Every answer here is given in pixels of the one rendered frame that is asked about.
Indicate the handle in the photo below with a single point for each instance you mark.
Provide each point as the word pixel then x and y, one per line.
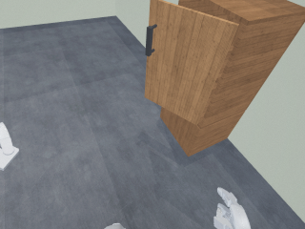
pixel 149 38

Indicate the cupboard door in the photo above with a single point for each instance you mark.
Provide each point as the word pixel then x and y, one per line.
pixel 190 47

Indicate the right robot hand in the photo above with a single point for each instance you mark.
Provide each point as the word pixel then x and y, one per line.
pixel 233 218

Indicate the left robot hand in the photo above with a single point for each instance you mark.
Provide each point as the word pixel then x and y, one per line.
pixel 7 152

